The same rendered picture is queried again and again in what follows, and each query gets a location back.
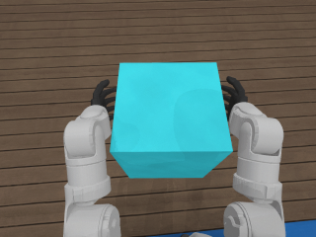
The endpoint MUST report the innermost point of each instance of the left robot upper arm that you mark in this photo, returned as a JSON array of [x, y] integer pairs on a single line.
[[95, 220]]

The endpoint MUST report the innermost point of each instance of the carton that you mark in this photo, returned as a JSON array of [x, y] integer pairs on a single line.
[[169, 120]]

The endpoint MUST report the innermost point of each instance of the right robot upper arm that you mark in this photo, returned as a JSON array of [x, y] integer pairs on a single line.
[[252, 219]]

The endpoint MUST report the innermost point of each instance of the right robot forearm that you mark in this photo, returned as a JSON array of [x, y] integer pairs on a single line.
[[259, 153]]

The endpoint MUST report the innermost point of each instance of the right robot hand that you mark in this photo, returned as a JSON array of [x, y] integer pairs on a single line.
[[237, 94]]

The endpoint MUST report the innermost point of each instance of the left robot forearm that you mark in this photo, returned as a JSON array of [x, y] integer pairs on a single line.
[[85, 159]]

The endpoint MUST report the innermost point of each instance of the left robot hand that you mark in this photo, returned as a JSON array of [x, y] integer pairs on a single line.
[[99, 97]]

